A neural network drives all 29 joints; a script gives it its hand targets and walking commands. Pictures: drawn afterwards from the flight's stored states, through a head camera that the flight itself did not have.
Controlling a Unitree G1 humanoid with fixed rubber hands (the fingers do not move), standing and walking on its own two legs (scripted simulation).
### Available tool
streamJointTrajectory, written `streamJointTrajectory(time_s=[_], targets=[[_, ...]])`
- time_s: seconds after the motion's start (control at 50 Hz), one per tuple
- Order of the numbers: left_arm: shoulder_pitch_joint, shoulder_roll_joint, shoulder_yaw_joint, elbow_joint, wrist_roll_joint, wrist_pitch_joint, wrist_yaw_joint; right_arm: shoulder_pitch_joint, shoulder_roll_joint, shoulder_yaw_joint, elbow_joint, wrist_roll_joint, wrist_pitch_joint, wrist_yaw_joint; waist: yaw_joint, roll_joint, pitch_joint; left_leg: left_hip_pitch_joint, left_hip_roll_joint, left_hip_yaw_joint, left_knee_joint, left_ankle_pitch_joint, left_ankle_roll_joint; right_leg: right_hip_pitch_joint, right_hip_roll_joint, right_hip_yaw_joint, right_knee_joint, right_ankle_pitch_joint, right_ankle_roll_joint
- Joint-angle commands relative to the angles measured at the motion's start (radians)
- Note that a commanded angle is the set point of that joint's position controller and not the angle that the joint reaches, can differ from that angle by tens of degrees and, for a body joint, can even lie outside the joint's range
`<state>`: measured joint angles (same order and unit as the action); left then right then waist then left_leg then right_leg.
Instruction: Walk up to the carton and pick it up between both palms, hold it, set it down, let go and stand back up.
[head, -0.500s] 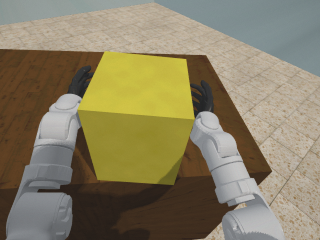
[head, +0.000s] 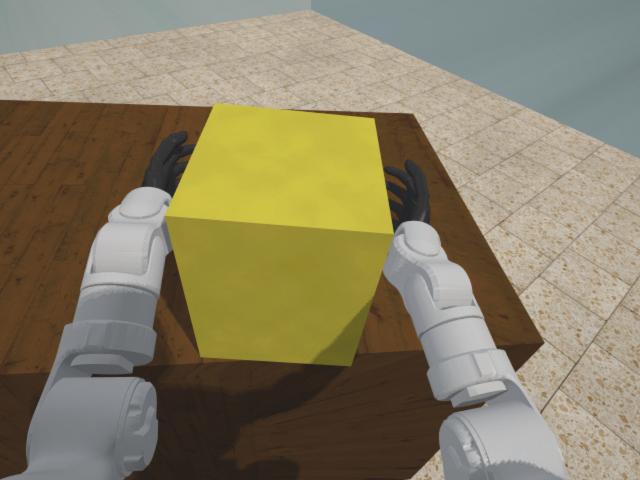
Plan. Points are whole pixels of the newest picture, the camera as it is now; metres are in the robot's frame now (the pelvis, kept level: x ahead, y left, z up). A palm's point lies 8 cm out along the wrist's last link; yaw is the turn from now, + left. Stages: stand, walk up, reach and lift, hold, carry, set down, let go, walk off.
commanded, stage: reach and lift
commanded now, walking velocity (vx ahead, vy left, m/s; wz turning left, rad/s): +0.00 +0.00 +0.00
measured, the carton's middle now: (285, 239) +0.41 +0.02 +0.11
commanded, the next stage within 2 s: none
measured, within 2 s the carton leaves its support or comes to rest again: leaves its support in 0.90 s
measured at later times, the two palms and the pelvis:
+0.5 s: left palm (162, 191) +0.41 +0.16 +0.18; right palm (414, 226) +0.38 -0.13 +0.16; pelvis +0.01 +0.01 +0.00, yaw +1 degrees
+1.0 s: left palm (183, 191) +0.40 +0.14 +0.19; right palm (438, 214) +0.38 -0.15 +0.18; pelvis +0.00 -0.01 +0.00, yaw +1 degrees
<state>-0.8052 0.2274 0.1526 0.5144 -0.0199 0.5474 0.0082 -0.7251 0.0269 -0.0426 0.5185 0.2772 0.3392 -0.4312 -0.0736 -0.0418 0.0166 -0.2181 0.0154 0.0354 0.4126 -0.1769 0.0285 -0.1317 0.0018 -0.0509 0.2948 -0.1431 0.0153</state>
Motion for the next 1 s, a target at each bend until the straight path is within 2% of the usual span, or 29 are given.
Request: streamJointTrajectory(time_s=[0.0, 0.08, 0.12, 0.16, 0.18, 0.2, 0.24, 0.28, 0.34, 0.42, 0.44, 0.46, 0.48, 0.5, 0.58, 0.66, 0.72, 0.82, 0.98], targets=[[-0.468, -0.133, -0.086, -0.162, 0.016, -0.076, -0.031, -0.488, 0.101, 0.058, -0.177, -0.031, -0.053, 0.022, -0.037, 0.120, -0.387, 0.275, 0.004, 0.001, -0.038, 0.122, -0.052, 0.002, 0.034, -0.054, -0.020, 0.133, 0.036], [-0.493, -0.190, -0.057, -0.140, 0.073, -0.098, -0.068, -0.492, 0.165, 0.033, -0.148, -0.088, -0.077, 0.059, -0.045, 0.114, -0.373, 0.289, -0.002, 0.005, -0.051, 0.116, -0.048, 0.032, 0.028, -0.058, -0.027, 0.126, 0.039], [-0.509, -0.248, -0.039, -0.122, 0.117, -0.110, -0.104, -0.492, 0.231, 0.021, -0.134, -0.132, -0.093, 0.090, -0.049, 0.106, -0.359, 0.304, -0.008, 0.010, -0.061, 0.120, -0.046, 0.058, 0.024, -0.061, -0.033, 0.128, 0.042], [-0.544, -0.432, -0.062, -0.074, 0.177, -0.120, -0.181, -0.525, 0.430, 0.056, -0.120, -0.199, -0.115, 0.154, -0.055, 0.092, -0.349, 0.326, -0.018, 0.014, -0.074, 0.139, -0.044, 0.106, 0.020, -0.064, -0.044, 0.151, 0.045], [-0.556, -0.543, -0.081, -0.038, 0.208, -0.128, -0.232, -0.552, 0.527, 0.089, -0.122, -0.224, -0.133, 0.200, -0.053, 0.090, -0.377, 0.345, -0.026, 0.016, -0.075, 0.179, -0.049, 0.145, 0.021, -0.059, -0.045, 0.189, 0.042], [-0.543, -0.615, -0.099, -0.012, 0.230, -0.142, -0.268, -0.564, 0.556, 0.118, -0.120, -0.234, -0.158, 0.236, -0.054, 0.098, -0.422, 0.368, -0.033, 0.015, -0.068, 0.248, -0.061, 0.185, 0.027, -0.051, -0.042, 0.241, 0.036], [-0.500, -0.671, -0.108, 0.008, 0.258, -0.170, -0.299, -0.551, 0.563, 0.165, -0.093, -0.232, -0.203, 0.274, -0.052, 0.111, -0.415, 0.383, -0.037, 0.012, -0.061, 0.355, -0.078, 0.246, 0.036, -0.042, -0.038, 0.304, 0.031], [-0.498, -0.680, -0.101, 0.010, 0.274, -0.179, -0.308, -0.549, 0.555, 0.170, -0.061, -0.236, -0.230, 0.292, -0.053, 0.102, -0.321, 0.351, -0.034, 0.014, -0.086, 0.342, -0.076, 0.256, 0.037, -0.042, -0.047, 0.262, 0.031], [-0.512, -0.699, -0.116, -0.028, 0.281, -0.164, -0.307, -0.570, 0.546, 0.180, -0.069, -0.227, -0.262, 0.307, -0.047, 0.100, -0.274, 0.346, -0.026, 0.024, -0.106, 0.329, -0.074, 0.235, 0.039, -0.045, -0.060, 0.190, 0.026], [-0.522, -0.729, -0.149, -0.069, 0.277, -0.149, -0.290, -0.619, 0.527, 0.212, -0.103, -0.212, -0.302, 0.319, -0.039, 0.097, -0.318, 0.365, -0.020, 0.031, -0.107, 0.339, -0.074, 0.219, 0.040, -0.051, -0.065, 0.164, 0.020], [-0.473, -0.689, -0.053, 0.115, 0.341, -0.134, -0.279, -0.569, 0.440, 0.103, 0.060, -0.259, -0.267, 0.330, -0.028, 0.093, -0.129, 0.314, -0.026, 0.020, -0.137, 0.202, -0.066, 0.130, 0.037, -0.081, -0.090, 0.012, 0.024], [-0.508, -0.675, -0.024, 0.070, 0.343, -0.137, -0.274, -0.540, 0.432, 0.061, 0.046, -0.290, -0.274, 0.332, -0.034, 0.054, -0.133, 0.293, -0.018, 0.030, -0.176, 0.058, -0.051, 0.116, 0.034, -0.086, -0.091, -0.042, 0.026], [-0.519, -0.672, -0.018, 0.067, 0.352, -0.131, -0.266, -0.550, 0.440, 0.047, 0.050, -0.298, -0.287, 0.339, -0.026, 0.078, -0.153, 0.306, -0.010, 0.036, -0.180, 0.057, -0.053, 0.121, 0.030, -0.089, -0.086, -0.029, 0.021], [-0.519, -0.684, -0.036, 0.051, 0.341, -0.125, -0.258, -0.567, 0.434, 0.042, 0.044, -0.297, -0.299, 0.341, -0.032, 0.080, -0.197, 0.341, -0.008, 0.036, -0.164, 0.104, -0.064, 0.132, 0.033, -0.096, -0.084, -0.004, 0.022], [-0.516, -0.749, -0.130, -0.019, 0.298, -0.120, -0.241, -0.639, 0.447, 0.105, -0.013, -0.254, -0.329, 0.341, -0.043, 0.089, -0.342, 0.464, -0.020, 0.033, -0.085, 0.347, -0.091, 0.141, 0.052, -0.094, -0.081, 0.116, 0.016], [-0.516, -0.778, -0.182, -0.074, 0.272, -0.104, -0.238, -0.677, 0.458, 0.163, -0.063, -0.214, -0.326, 0.332, -0.052, 0.088, -0.383, 0.472, -0.027, 0.024, -0.064, 0.420, -0.094, 0.169, 0.056, -0.087, -0.072, 0.178, 0.017], [-0.531, -0.786, -0.204, -0.105, 0.261, -0.089, -0.236, -0.702, 0.469, 0.198, -0.091, -0.189, -0.316, 0.326, -0.055, 0.082, -0.389, 0.456, -0.031, 0.018, -0.064, 0.419, -0.089, 0.186, 0.052, -0.080, -0.069, 0.204, 0.020], [-0.584, -0.814, -0.244, -0.162, 0.227, -0.078, -0.221, -0.788, 0.514, 0.269, -0.149, -0.143, -0.294, 0.320, -0.038, 0.081, -0.451, 0.423, -0.044, 0.006, -0.056, 0.412, -0.075, 0.220, 0.047, -0.059, -0.054, 0.266, 0.026], [-0.646, -0.800, -0.211, -0.153, 0.216, -0.044, -0.190, -0.866, 0.557, 0.302, -0.117, -0.092, -0.219, 0.311, -0.002, 0.049, -0.446, 0.345, -0.058, -0.001, -0.083, 0.264, -0.029, 0.223, 0.038, -0.029, -0.046, 0.244, 0.041]])
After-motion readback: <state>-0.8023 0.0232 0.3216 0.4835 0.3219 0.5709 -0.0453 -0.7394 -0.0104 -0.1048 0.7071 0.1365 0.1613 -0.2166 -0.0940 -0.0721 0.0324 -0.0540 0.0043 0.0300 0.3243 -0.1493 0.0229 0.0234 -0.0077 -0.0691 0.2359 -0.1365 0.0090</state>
